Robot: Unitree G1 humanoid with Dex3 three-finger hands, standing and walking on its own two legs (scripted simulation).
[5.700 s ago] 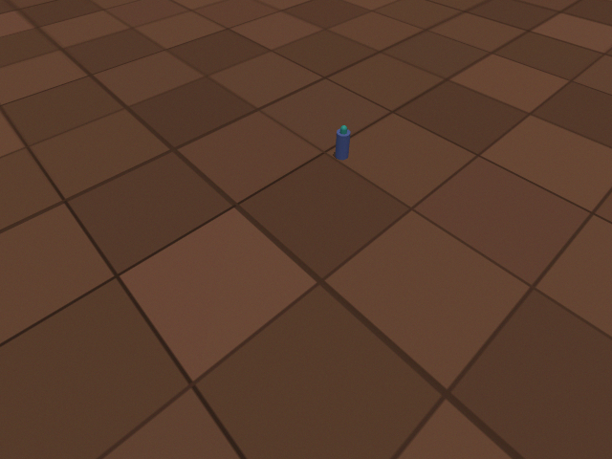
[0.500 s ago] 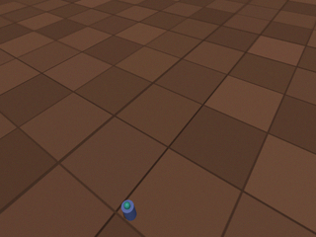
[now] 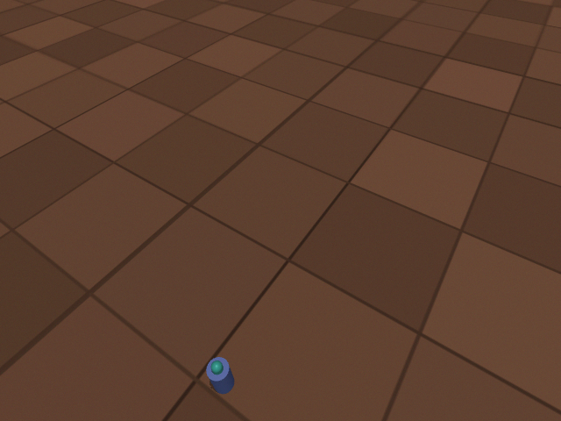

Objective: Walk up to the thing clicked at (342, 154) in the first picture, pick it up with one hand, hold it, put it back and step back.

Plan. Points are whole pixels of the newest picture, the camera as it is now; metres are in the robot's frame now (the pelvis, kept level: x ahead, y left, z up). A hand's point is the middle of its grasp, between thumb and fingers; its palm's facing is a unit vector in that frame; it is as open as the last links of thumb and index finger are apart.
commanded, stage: walk up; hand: left
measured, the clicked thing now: (220, 374) +0.38 +0.22 -0.69
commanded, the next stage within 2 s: stand in 0.26 s
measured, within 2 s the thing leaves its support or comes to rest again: neither
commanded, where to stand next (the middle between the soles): +0.03 +0.00 m, yaw +1 degrees
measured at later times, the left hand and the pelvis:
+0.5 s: hand out of the picture +0.09 +0.25 -0.15, palm faces -0.02 -0.94 -0.33, open 7.4 cm; pelvis +0.01 +0.00 +0.00, yaw +0 degrees
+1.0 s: hand out of the picture +0.08 +0.25 -0.16, palm faces -0.03 -0.94 -0.34, open 7.4 cm; pelvis +0.01 -0.01 +0.00, yaw +0 degrees
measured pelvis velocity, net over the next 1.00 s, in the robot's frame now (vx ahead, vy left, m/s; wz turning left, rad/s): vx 0.01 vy -0.01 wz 0.00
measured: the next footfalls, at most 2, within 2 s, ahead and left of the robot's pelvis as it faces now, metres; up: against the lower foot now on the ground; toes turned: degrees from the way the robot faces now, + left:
none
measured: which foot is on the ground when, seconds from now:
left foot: down 0.00-1.00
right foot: down 0.00-1.00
